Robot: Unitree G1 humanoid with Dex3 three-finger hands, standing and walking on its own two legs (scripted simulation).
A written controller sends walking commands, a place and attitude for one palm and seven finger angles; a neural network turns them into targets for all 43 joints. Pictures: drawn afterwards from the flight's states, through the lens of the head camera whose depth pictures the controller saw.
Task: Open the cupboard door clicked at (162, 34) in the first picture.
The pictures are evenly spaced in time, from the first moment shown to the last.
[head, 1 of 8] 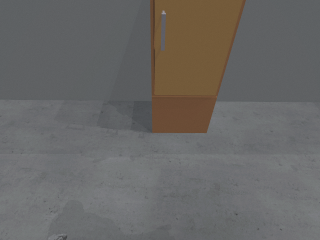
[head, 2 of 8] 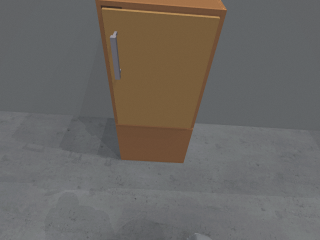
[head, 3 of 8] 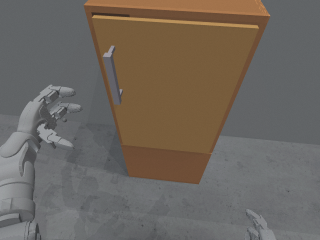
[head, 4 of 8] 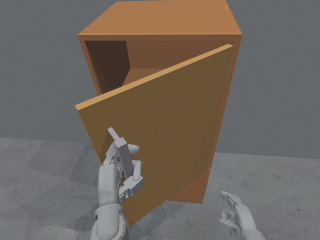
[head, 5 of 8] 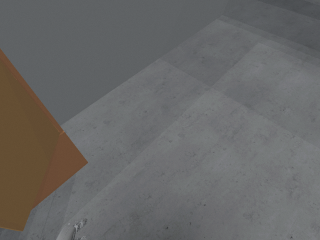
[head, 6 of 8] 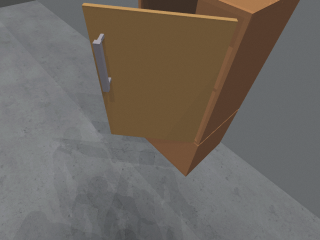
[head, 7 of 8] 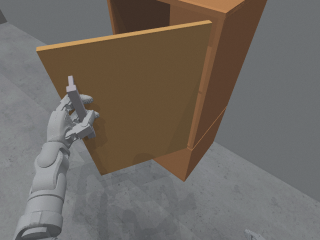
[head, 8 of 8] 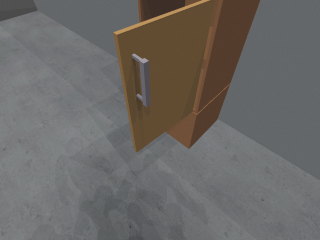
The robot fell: no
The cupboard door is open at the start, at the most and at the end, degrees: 0 89 85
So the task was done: yes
